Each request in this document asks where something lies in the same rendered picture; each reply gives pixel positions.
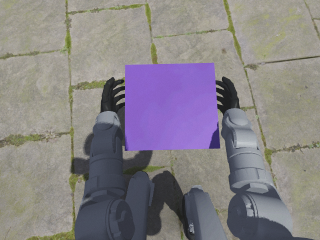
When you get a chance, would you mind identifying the left robot shin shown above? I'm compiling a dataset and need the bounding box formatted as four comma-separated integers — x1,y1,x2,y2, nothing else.
127,171,150,190

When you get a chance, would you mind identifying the robot left upper arm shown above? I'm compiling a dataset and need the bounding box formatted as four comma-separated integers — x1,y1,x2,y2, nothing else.
69,198,135,240

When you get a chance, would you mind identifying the right robot forearm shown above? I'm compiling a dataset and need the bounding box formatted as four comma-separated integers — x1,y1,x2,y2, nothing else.
221,108,293,232

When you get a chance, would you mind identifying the robot right upper arm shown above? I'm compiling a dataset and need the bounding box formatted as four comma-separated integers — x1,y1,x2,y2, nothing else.
227,192,314,240

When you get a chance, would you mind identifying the carton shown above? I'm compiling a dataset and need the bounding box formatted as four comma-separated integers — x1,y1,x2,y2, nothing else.
125,63,220,151

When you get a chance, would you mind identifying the right robot shin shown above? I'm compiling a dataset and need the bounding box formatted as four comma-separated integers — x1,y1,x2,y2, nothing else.
187,185,211,232

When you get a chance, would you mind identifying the robot shin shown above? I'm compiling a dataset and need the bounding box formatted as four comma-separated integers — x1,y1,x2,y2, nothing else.
127,171,150,190
187,185,211,232

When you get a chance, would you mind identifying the left robot forearm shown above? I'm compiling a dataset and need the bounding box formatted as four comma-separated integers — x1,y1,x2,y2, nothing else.
74,111,126,239

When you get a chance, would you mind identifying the robot left hand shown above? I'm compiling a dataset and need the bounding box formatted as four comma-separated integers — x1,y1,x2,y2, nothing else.
100,77,125,114

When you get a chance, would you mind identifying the robot right hand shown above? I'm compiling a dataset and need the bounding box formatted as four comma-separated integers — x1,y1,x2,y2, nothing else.
215,76,240,116

